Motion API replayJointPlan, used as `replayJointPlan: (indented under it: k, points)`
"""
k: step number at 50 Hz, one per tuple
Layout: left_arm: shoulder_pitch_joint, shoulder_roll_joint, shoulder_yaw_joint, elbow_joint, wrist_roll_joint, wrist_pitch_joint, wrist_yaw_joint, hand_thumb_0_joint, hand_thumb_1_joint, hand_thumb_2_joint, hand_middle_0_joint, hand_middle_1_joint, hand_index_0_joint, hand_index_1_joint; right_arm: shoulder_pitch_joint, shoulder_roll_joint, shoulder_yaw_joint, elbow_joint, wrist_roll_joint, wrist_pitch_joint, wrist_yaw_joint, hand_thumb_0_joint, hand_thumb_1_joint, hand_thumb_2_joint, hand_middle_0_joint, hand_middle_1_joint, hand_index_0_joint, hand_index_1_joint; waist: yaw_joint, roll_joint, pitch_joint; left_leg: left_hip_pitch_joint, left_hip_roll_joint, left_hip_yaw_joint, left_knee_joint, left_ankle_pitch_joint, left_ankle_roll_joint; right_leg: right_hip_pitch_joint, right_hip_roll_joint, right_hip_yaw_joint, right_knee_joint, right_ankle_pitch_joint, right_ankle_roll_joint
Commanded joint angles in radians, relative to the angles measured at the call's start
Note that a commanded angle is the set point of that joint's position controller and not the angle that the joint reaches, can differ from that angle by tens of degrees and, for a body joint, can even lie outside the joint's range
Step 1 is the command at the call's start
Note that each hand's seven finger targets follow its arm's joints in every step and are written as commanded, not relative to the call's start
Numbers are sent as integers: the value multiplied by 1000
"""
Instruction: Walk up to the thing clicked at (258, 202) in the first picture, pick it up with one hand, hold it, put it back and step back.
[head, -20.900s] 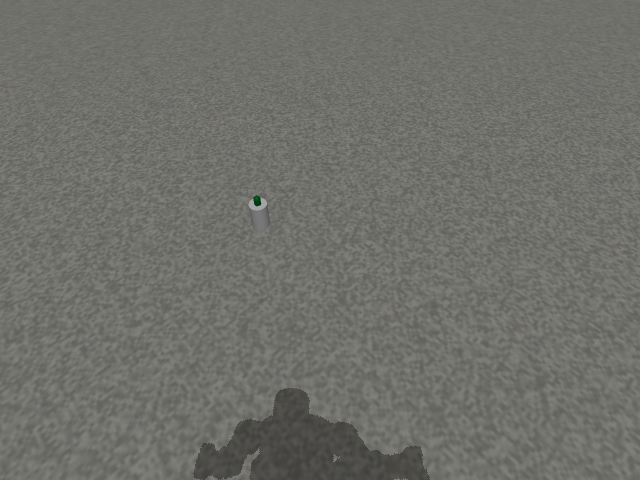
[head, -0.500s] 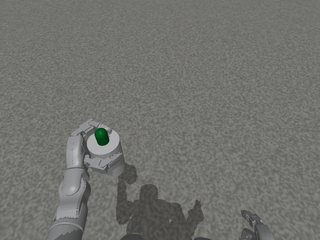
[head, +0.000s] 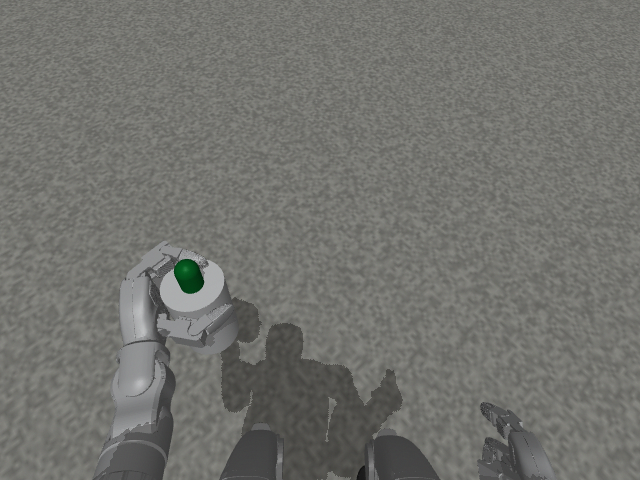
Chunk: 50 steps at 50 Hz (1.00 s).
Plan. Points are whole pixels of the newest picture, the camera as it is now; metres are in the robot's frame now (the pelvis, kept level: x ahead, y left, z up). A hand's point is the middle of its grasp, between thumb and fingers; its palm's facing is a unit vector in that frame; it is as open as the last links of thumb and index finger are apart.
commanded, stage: crouch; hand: left
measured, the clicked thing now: (199, 300) +0.33 +0.18 -0.02
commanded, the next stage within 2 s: lower in 1.40 s
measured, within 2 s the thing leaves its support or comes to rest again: neither
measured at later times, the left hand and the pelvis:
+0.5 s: hand (212, 350) +0.33 +0.21 -0.25, palm faces +0.25 -0.97 -0.02, open 9.0 cm; pelvis -0.04 +0.00 -0.21, yaw -2 degrees
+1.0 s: hand (222, 372) +0.33 +0.22 -0.40, palm faces +0.22 -0.97 -0.01, open 9.0 cm; pelvis -0.07 +0.00 -0.34, yaw -5 degrees
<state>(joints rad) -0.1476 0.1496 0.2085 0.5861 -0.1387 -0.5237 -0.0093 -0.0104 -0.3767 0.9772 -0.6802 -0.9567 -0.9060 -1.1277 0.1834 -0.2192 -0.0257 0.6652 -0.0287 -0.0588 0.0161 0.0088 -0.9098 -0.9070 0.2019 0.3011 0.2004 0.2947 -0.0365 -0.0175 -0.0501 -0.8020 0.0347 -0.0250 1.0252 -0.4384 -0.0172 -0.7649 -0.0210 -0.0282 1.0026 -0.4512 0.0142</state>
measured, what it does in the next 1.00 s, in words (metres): lowers itself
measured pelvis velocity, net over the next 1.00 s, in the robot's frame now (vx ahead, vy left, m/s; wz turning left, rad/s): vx -0.07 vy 0.00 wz -0.08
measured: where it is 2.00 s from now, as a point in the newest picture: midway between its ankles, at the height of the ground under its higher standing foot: outside the picture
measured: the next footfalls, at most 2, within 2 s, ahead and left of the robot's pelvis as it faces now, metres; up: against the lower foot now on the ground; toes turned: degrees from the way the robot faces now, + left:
none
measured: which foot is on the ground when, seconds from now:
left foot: down 0.00-1.00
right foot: down 0.00-1.00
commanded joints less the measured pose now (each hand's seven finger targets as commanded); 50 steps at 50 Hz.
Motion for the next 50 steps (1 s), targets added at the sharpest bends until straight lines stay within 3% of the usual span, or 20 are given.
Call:
replayJointPlan:
  k: [1, 5, 6, 9, 10, 14, 18, 21, 25, 28, 32, 33, 35, 37, 38, 40, 42, 44, 48, 50]
  points:
    - [-313, 133, 44, -151, -13, -202, -10, 0, 155, 1250, -1252, -1404, -1272, -1400, -3, -146, -62, -87, -10, -44, 8, 0, -908, -908, 200, 300, 200, 300, -17, 57, -374, 16, -30, -1, 51, 95, 23, -104, 28, -7, 49, 144, -35]
    - [-348, 126, 33, -67, -21, -293, -35, 0, 222, 1244, -1261, -1388, -1278, -1385, -15, -162, -65, -90, -19, -57, 17, 0, -896, -903, 199, 299, 200, 299, -26, 76, -468, -154, -27, -24, 217, 4, 22, -306, 32, -3, 207, 48, -39]
    - [-364, 166, 65, -95, -26, -314, -38, 0, 236, 1246, -1248, -1379, -1266, -1376, -14, -167, -64, -87, -21, -57, 19, 0, -889, -902, 199, 299, 200, 299, -9, 93, -510, -181, -28, -27, 250, 19, 20, -323, 32, -1, 242, 54, -40]
    - [-339, 181, 71, -72, -22, -334, -44, 0, 207, 1250, -1247, -1370, -1263, -1371, -19, -187, -59, -92, -24, -46, 29, 0, -887, -902, 199, 299, 200, 299, 11, 125, -603, -212, -27, -37, 322, 93, 12, -409, 38, -16, 345, 84, -47]
    - [-322, 208, 105, -69, -26, -338, -41, 0, 186, 1231, -1237, -1360, -1254, -1359, -25, -190, -57, -90, -25, -42, 31, 0, -893, -903, 200, 300, 200, 300, 30, 129, -619, -226, -25, -37, 349, 119, 11, -431, 38, -15, 375, 92, -46]
    - [-347, 208, 119, -91, -44, -356, -54, 0, 202, 1241, -1250, -1372, -1263, -1373, -20, -209, -62, -62, -32, -30, 39, 0, -906, -909, 200, 300, 200, 300, 26, 147, -719, -285, -25, -40, 472, 221, 15, -526, 43, -24, 498, 166, -49]
    - [-311, 231, 181, -30, -52, -367, -57, 0, 224, 1241, -1239, -1363, -1249, -1366, -18, -207, -62, -34, -42, -17, 44, 0, -918, -912, 200, 300, 200, 300, 17, 44, -733, -464, -26, -30, 597, 197, 36, -524, 45, 0, 563, 195, -33]
    - [-349, 233, 188, 22, -45, -380, -66, 0, 210, 1230, -1221, -1345, -1228, -1351, -28, -201, -60, -24, -49, -12, 55, 0, -925, -913, 200, 300, 200, 300, -5, -20, -747, -611, -27, -18, 687, 148, 48, -521, 40, 28, 606, 191, -21]
    - [-472, 293, 230, 74, -38, -410, -101, 0, 208, 1216, -1242, -1345, -1250, -1349, -55, -211, -51, -3, -60, -12, 62, 0, -922, -911, 200, 300, 200, 300, -7, 39, -736, -672, -21, -25, 768, 60, 40, -703, 46, 10, 709, 67, -35]
    - [-561, 318, 230, 83, -34, -434, -119, 0, 238, 1203, -1251, -1334, -1259, -1338, -64, -204, -40, 6, -72, -15, 63, 0, -912, -908, 200, 300, 200, 300, -15, 67, -734, -754, -21, -17, 817, -44, 31, -747, 48, 19, 755, -30, -37]
    - [-542, 333, 236, 92, -20, -431, -132, 0, 240, 1205, -1252, -1339, -1259, -1342, -78, -223, -37, -6, -80, -11, 63, 0, -911, -909, 200, 300, 200, 300, 8, 178, -756, -708, -16, -21, 807, -141, 10, -877, 56, -29, 829, -125, -55]
    - [-556, 321, 212, 93, -14, -425, -136, 0, 244, 1216, -1242, -1343, -1250, -1347, -80, -229, -37, -1, -83, -9, 62, 0, -907, -909, 200, 300, 200, 300, 1, 210, -761, -694, -14, -25, 811, -150, 6, -911, 57, -43, 855, -124, -58]
    - [-552, 323, 226, 118, -16, -414, -135, 0, 214, 1222, -1255, -1358, -1260, -1365, -87, -237, -36, 0, -78, -9, 60, 0, -905, -909, 200, 300, 200, 300, 0, 203, -729, -737, -12, -34, 819, -224, 6, -963, 57, -63, 889, -167, -56]
    - [-561, 341, 247, 107, -25, -406, -129, 0, 160, 1231, -1256, -1373, -1260, -1383, -87, -239, -32, 5, -76, -7, 57, 0, -905, -908, 200, 300, 199, 300, 8, 203, -717, -777, -17, -25, 850, -234, 11, -982, 55, -65, 911, -174, -55]
    - [-567, 319, 231, 105, -26, -403, -128, 0, 141, 1229, -1250, -1375, -1258, -1382, -89, -237, -28, 6, -78, -5, 57, 0, -905, -908, 200, 300, 199, 300, -8, 207, -711, -793, -18, -25, 865, -229, 11, -994, 53, -70, 926, -167, -55]
    - [-537, 353, 273, 127, -28, -397, -114, 0, 143, 1237, -1248, -1376, -1255, -1385, -89, -240, -23, 8, -74, -2, 56, 0, -900, -907, 200, 300, 199, 300, 6, 183, -680, -842, -21, -29, 883, -242, 13, -1015, 52, -77, 950, -180, -54]
    - [-528, 318, 246, 167, -22, -398, -114, 0, 171, 1240, -1229, -1363, -1236, -1371, -92, -240, -19, 15, -76, 0, 57, 0, -900, -907, 200, 300, 199, 300, -13, 143, -657, -879, -24, -28, 921, -232, 17, -1035, 52, -79, 971, -172, -53]
    - [-559, 354, 271, 149, -21, -409, -106, 0, 164, 1231, -1237, -1368, -1249, -1372, -95, -243, -15, 14, -77, 2, 56, 0, -899, -905, 200, 300, 200, 300, -16, 127, -652, -925, -27, -24, 949, -244, 22, -1039, 53, -77, 982, -180, -53]
    - [-561, 344, 257, 180, -18, -425, -110, 0, 221, 1220, -1203, -1334, -1218, -1333, -102, -244, -3, 24, -85, 2, 59, 0, -898, -905, 200, 300, 200, 300, -31, 116, -611, -984, -31, -14, 1001, -242, 25, -1053, 58, -77, 1009, -179, -50]
    - [-554, 396, 302, 173, -18, -434, -108, 0, 221, 1215, -1219, -1341, -1236, -1338, -88, -252, 1, 31, -90, 5, 60, 0, -899, -905, 200, 300, 200, 300, -17, 121, -653, -976, -30, -15, 1029, -200, 23, -1030, 61, -78, 1033, -145, -49]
